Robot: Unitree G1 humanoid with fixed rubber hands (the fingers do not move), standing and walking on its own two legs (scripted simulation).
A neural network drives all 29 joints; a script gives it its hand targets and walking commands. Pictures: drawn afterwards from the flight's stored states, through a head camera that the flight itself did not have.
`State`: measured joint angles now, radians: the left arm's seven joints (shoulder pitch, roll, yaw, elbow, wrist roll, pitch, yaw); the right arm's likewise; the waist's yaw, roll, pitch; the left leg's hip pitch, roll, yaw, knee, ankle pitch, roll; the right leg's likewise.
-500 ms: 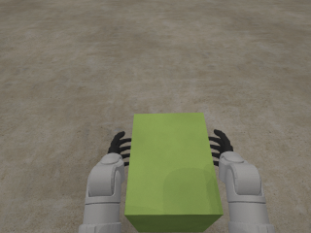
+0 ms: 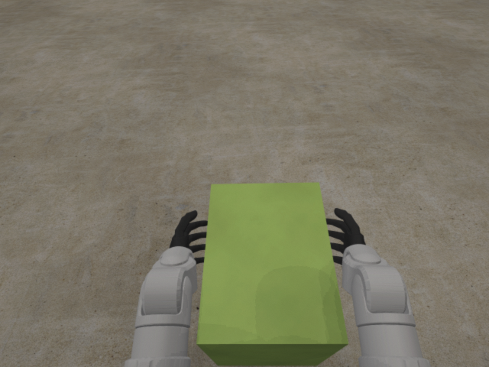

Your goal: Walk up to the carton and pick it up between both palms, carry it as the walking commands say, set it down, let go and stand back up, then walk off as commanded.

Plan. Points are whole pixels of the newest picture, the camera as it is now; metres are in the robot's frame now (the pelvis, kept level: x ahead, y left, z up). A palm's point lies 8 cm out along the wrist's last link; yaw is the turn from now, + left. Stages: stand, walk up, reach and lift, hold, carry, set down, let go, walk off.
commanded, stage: carry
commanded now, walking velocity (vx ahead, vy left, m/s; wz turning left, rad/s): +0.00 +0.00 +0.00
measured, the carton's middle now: (266, 278) +0.29 +0.00 -0.02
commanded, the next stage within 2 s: hold in 1.12 s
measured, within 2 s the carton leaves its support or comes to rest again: neither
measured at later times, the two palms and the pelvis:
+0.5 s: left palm (193, 254) +0.29 +0.12 +0.06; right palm (365, 254) +0.29 -0.16 +0.06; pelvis +0.00 -0.02 +0.00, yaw +0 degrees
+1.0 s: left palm (203, 254) +0.29 +0.10 +0.06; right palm (375, 255) +0.29 -0.17 +0.06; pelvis +0.00 -0.03 +0.00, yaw +0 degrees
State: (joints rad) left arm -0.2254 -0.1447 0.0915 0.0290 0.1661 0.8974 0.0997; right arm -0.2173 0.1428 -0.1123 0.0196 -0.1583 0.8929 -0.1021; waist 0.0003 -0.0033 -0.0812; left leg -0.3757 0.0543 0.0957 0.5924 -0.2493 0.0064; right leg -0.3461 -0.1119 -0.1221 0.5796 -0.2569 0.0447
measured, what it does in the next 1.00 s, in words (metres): stands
